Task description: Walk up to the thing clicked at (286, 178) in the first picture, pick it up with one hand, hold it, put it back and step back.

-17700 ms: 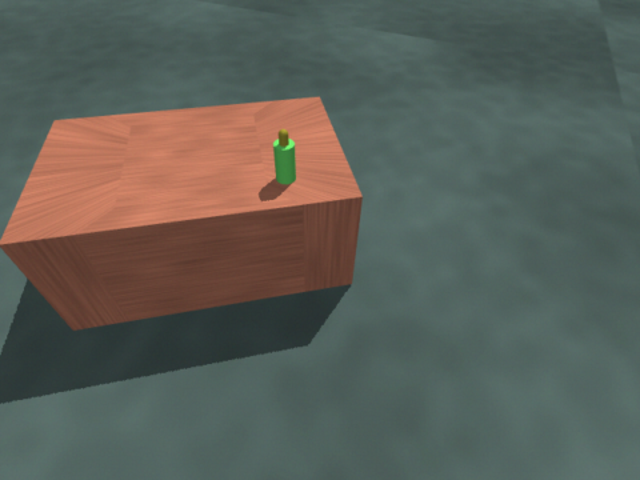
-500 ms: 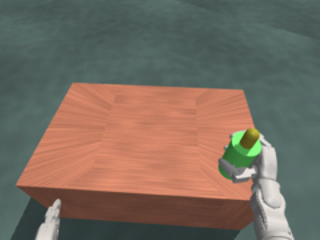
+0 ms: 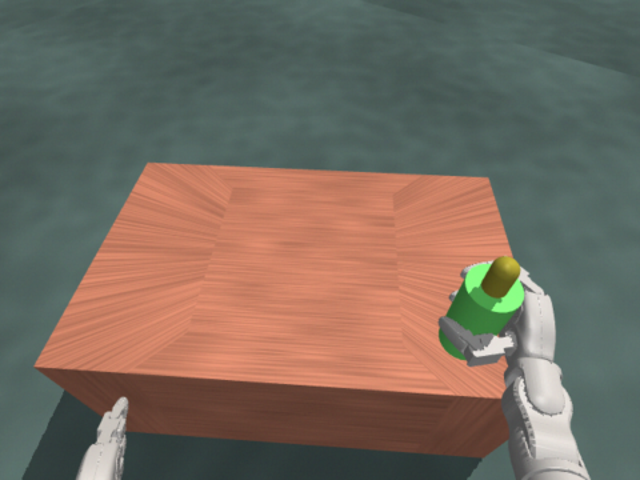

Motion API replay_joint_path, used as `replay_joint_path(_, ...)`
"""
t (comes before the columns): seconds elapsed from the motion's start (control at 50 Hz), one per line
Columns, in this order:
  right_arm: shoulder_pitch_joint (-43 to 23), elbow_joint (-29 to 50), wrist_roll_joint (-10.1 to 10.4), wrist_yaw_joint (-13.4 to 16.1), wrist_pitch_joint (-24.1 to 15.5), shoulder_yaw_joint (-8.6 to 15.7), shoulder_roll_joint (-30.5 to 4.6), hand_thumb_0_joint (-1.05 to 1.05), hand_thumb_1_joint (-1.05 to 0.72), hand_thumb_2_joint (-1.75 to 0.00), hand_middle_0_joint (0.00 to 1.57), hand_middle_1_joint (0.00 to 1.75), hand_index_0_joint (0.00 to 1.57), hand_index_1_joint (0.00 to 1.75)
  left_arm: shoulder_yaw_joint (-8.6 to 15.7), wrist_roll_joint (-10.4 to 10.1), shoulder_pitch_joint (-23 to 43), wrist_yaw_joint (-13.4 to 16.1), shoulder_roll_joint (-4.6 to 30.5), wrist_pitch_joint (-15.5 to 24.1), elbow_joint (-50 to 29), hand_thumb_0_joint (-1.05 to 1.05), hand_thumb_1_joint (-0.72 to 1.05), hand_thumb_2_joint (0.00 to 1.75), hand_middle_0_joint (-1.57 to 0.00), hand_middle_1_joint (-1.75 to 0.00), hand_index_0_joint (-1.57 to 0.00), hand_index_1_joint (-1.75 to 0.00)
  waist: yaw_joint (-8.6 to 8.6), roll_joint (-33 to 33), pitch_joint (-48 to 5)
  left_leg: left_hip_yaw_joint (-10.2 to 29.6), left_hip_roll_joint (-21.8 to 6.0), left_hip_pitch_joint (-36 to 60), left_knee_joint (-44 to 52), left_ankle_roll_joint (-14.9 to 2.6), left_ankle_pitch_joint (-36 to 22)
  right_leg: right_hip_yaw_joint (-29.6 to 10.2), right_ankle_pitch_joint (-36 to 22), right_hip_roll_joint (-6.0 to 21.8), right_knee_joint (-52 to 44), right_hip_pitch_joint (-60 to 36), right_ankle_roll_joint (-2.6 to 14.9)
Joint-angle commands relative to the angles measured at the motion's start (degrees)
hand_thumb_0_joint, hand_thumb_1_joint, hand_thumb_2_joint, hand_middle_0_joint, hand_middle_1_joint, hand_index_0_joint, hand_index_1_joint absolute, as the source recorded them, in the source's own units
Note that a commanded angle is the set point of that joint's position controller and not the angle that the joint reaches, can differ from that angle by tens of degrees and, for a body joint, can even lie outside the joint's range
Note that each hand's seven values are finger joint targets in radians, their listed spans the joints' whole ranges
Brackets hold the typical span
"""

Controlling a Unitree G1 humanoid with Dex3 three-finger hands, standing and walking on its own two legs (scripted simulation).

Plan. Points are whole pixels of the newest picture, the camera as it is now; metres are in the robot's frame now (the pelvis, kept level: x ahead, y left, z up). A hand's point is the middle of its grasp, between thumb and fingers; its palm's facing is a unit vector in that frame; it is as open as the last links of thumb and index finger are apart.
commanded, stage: crouch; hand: right
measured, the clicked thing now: (482, 305) +0.33 -0.17 +0.06
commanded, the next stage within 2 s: lower in 1.12 s
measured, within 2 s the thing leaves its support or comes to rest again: neither
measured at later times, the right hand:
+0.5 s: hand (460, 296) +0.42 -0.19 -0.05, palm faces +0.17 +0.98 +0.02, open 9.1 cm
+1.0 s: hand (451, 295) +0.45 -0.20 -0.11, palm faces +0.19 +0.98 +0.01, open 9.1 cm
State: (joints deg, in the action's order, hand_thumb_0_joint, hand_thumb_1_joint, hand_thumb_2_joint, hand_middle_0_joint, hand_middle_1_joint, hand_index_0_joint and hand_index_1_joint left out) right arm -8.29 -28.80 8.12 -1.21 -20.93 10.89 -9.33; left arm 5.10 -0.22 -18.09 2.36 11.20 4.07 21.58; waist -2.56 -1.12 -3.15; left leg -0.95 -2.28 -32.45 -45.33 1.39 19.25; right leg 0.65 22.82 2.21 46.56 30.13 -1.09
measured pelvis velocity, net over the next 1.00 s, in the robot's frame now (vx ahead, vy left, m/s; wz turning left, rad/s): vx -0.02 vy -0.01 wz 0.02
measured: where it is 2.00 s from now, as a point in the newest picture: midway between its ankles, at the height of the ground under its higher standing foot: outside the picture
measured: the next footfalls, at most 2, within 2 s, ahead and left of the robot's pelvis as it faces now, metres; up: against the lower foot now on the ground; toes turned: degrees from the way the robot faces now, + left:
none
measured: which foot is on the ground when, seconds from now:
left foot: down 0.00-1.00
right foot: down 0.00-1.00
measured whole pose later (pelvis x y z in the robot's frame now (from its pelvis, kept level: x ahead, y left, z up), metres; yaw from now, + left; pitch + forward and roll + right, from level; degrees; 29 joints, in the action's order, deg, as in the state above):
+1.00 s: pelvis -0.02 -0.01 -0.09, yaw +1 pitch +25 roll +3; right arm -35.6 -60.7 1.4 -2.7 -32.3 28.4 -23.6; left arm 4.8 4.9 -24.2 -1.8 14.3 4.1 -6.0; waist -14.2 -2.0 -8.2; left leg -2.3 -0.8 -68.8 -71.4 1.4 27.2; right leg -2.4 33.1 3.9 76.5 68.2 -1.1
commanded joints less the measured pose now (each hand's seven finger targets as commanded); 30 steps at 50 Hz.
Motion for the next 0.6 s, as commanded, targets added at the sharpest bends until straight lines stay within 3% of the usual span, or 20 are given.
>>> replay_joint_path(0.0,-22.62,11.49,0.66,0.36,-6.09,3.85,-8.76,0.0,-0.28,-1.35,1.33,1.47,1.38,1.47,5.72,0.36,5.06,1.11,9.98,3.87,-11.93,0.0,-0.53,0.04,-0.04,-0.05,-0.05,-0.05,-2.22,-1.66,-12.5,0.03,1.39,4.86,5.69,-0.62,-6.45,0.14,-4.78,-1.66,-6.34,-1.95,1.87)
replay_joint_path(0.02,-21.45,7.74,0.44,0.12,-6.24,3.94,-8.68,0.0,-0.28,-1.34,1.33,1.46,1.37,1.46,6.64,0.48,2.95,1.15,10.41,3.85,-9.32,0.0,-0.53,0.04,-0.04,-0.05,-0.05,-0.04,-2.73,-1.65,-12.33,0.58,1.13,4.17,5.4,-0.52,-5.71,0.12,-3.98,-1.74,-5.6,-1.55,1.88)
replay_joint_path(0.08,-25.92,3.96,0.24,-0.55,-8.05,5.05,-9.71,0.0,-0.21,-1.32,1.3,1.45,1.34,1.45,4.06,0.8,2.33,0.81,7.6,4.71,-11.35,0.0,-0.53,0.03,-0.05,-0.05,-0.06,-0.04,-3.23,-2.53,-13.25,1.41,0.82,2.02,3.47,-0.27,-6.14,0.16,-4.08,-1.91,-2.44,2.09,2.28)
replay_joint_path(0.1,-27.84,3.14,0.03,-0.55,-8.62,6.09,-11.05,0.0,-0.2,-1.31,1.28,1.43,1.33,1.43,5.14,0.88,2.19,0.83,8.39,4.86,-12.42,0.0,-0.53,0.03,-0.05,-0.05,-0.06,-0.04,-3.77,-1.84,-15.35,1.78,0.65,1.68,2.39,-0.29,-6.98,0.15,-4.7,-2.06,-1.24,2.8,2.26)
replay_joint_path(0.14,-29.72,0.64,-0.38,-1.13,-9.63,5.65,-10.55,0.0,-0.19,-1.29,1.26,1.41,1.31,1.41,2.36,1.3,0.82,0.23,5.9,5.21,-13.5,0.0,-0.53,0.04,-0.05,-0.05,-0.06,-0.05,-3.69,-1.06,-16.06,2.41,0.47,0.36,0.9,-0.33,-5.77,0.18,-3.63,-2.24,0.53,5.25,2.15)
replay_joint_path(0.18,-33.47,-1.73,-0.96,-1.21,-10.95,7.81,-13.76,0.0,-0.17,-1.28,1.25,1.4,1.29,1.4,4.05,1.64,0.46,0.23,8.07,5.83,-15.71,0.0,-0.53,0.04,-0.05,-0.05,-0.06,-0.05,-4.37,0.48,-21.82,1.93,1.02,-1.71,-1.87,-0.55,-7.31,-0.49,-5.02,-1.9,2.23,4.54,1.87)
replay_joint_path(0.2,-34.41,-3.76,-1.37,-1.4,-11.11,7.7,-14.15,0.0,-0.17,-1.28,1.25,1.4,1.29,1.4,2.98,1.93,-1.48,-0.08,7.19,5.74,-14.71,0.0,-0.53,0.04,-0.05,-0.06,-0.06,-0.05,-4.21,3.28,-20.56,1.62,1.15,-3.84,-3.04,-0.86,-7.09,-0.23,-4.63,-2.2,2.76,5.87,1.64)
replay_joint_path(0.24,-37.97,-3.77,-1.49,-1.46,-12.63,9.38,-16.52,0.0,-0.17,-1.29,1.25,1.41,1.3,1.41,3.47,2.18,-0.04,-0.09,8.51,6.44,-21.28,0.0,-0.53,0.04,-0.05,-0.06,-0.06,-0.05,-4.78,2.64,-24.62,1.43,1.51,-4.18,-4.21,-0.81,-6.8,-0.64,-4.46,-1.94,4.43,5.89,1.55)
replay_joint_path(0.26,-38.86,-5.34,-1.69,-1.36,-12.89,9.81,-17.04,0.0,-0.19,-1.28,1.25,1.4,1.29,1.4,3.25,2.42,-2.19,-0.22,8.31,6.41,-19.59,0.0,-0.54,0.04,-0.05,-0.06,-0.06,-0.05,-4.77,3.78,-24.8,1.62,1.49,-4.54,-4.87,-0.88,-6.86,-0.41,-4.4,-2.02,5.13,7.47,1.51)
replay_joint_path(0.3,-40.86,-7.69,-1.86,-1.17,-13.53,10.65,-17.54,0.0,-0.2,-1.29,1.26,1.4,1.3,1.41,2.5,2.79,-2.71,-0.7,7.77,6.41,-21.18,0.0,-0.53,0.04,-0.05,-0.06,-0.06,-0.05,-4.29,6.42,-24.74,1.28,1.79,-7.2,-6.46,-1.28,-5.18,-0.57,-3.1,-2.04,5.86,9.05,1.21)
replay_joint_path(0.36,-43.57,-9.09,-2.7,-0.57,-14.41,11.89,-19.0,0.0,-0.22,-1.31,1.27,1.42,1.32,1.42,6.02,3.33,-2.51,-0.68,11.61,6.77,-25.33,0.0,-0.53,0.04,-0.05,-0.06,-0.06,-0.05,-5.52,5.74,-29.77,0.26,2.41,-9.23,-9.18,-1.45,-6.08,-1.49,-4.84,-1.51,7.96,9.34,1.1)
replay_joint_path(0.4,-41.88,-12.99,-3.34,-0.64,-14.49,11.31,-17.64,0.0,-0.23,-1.34,1.31,1.46,1.36,1.46,4.21,3.81,-5.89,-1.23,9.87,6.25,-23.93,0.0,-0.52,0.03,-0.05,-0.06,-0.06,-0.05,-5.29,7.59,-28.63,-0.26,2.59,-11.33,-11.0,-1.73,-7.65,-1.59,-8.46,-1.26,9.49,9.83,0.57)
replay_joint_path(0.42,-44.16,-10.76,-3.44,-0.6,-15.05,12.0,-18.36,0.0,-0.23,-1.35,1.31,1.47,1.36,1.47,4.65,3.81,-4.39,-1.34,10.7,6.28,-27.3,0.0,-0.52,0.04,-0.05,-0.06,-0.06,-0.05,-5.51,7.43,-31.56,-0.81,2.91,-12.0,-12.26,-1.82,-8.17,-2.77,-10.91,-0.71,9.9,8.57,0.23)
replay_joint_path(0.44,-44.08,-12.84,-3.76,-0.64,-15.07,11.24,-17.43,0.0,-0.25,-1.34,1.31,1.46,1.36,1.46,3.55,4.02,-3.81,-1.55,9.83,6.17,-28.64,0.0,-0.53,0.04,-0.05,-0.06,-0.06,-0.05,-5.34,7.56,-32.15,-0.68,2.87,-11.64,-12.61,-1.89,-9.01,-2.3,-12.14,-0.94,10.94,9.37,0.33)
replay_joint_path(0.46,-43.08,-15.26,-3.8,-0.61,-15.03,12.32,-17.97,0.0,-0.25,-1.34,1.32,1.46,1.36,1.46,4.72,4.12,-6.06,-1.54,10.64,5.7,-27.01,0.0,-0.53,0.04,-0.05,-0.06,-0.06,-0.05,-6.53,7.49,-32.58,-0.92,2.95,-12.34,-13.48,-1.87,-9.95,-2.46,-13.7,-0.74,12.06,9.87,0.29)
replay_joint_path(0.48,-46.58,-11.34,-4.03,-0.47,-15.5,13.36,-20.04,0.0,-0.25,-1.33,1.31,1.45,1.35,1.45,5.32,4.13,-4.48,-1.58,11.92,5.64,-30.82,0.0,-0.52,0.04,-0.05,-0.06,-0.06,-0.05,-6.25,8.16,-34.32,-1.18,3.2,-13.04,-14.14,-1.99,-9.28,-3.35,-14.29,-0.28,11.85,9.13,0.06)
replay_joint_path(0.5,-45.34,-13.92,-4.55,-0.47,-15.34,13.1,-19.88,0.0,-0.26,-1.33,1.31,1.44,1.35,1.44,5.58,4.36,-6.06,-1.77,11.97,5.11,-28.89,0.0,-0.53,0.04,-0.05,-0.06,-0.06,-0.05,-6.07,9.71,-33.72,-1.21,3.24,-14.4,-14.76,-2.13,-8.78,-3.4,-14.99,-0.15,12.14,9.02,-0.12)
replay_joint_path(0.52,-44.99,-16.29,-4.54,-0.5,-15.18,13.12,-19.36,0.0,-0.29,-1.34,1.32,1.46,1.36,1.46,7.38,4.28,-5.99,-1.78,13.44,4.7,-28.93,0.0,-0.53,0.04,-0.05,-0.06,-0.06,-0.05,-7.12,8.82,-30.69,-1.5,3.42,-16.49,-14.94,-2.16,-7.04,-3.88,-12.9,0.11,11.92,10.45,-0.13)
replay_joint_path(0.54,-44.34,-16.71,-4.62,-0.57,-15.18,13.13,-18.58,0.0,-0.27,-1.32,1.31,1.44,1.35,1.45,7.72,4.3,-6.28,-1.88,13.83,4.58,-30.53,0.0,-0.52,0.04,-0.05,-0.06,-0.06,-0.05,-7.95,8.36,-30.99,-1.72,3.48,-17.53,-15.21,-2.17,-6.31,-4.75,-12.61,0.57,11.88,10.13,-0.23)
replay_joint_path(0.58,-46.82,-15.91,-5.06,-0.29,-15.8,13.7,-19.39,0.0,-0.26,-1.32,1.3,1.44,1.34,1.44,5.3,4.65,-7.33,-2.48,11.29,4.19,-31.27,0.0,-0.52,0.04,-0.05,-0.06,-0.06,-0.05,-7.79,8.85,-31.8,-1.66,3.54,-17.85,-16.05,-2.27,-6.62,-4.39,-12.33,0.32,13.13,11.55,-0.16)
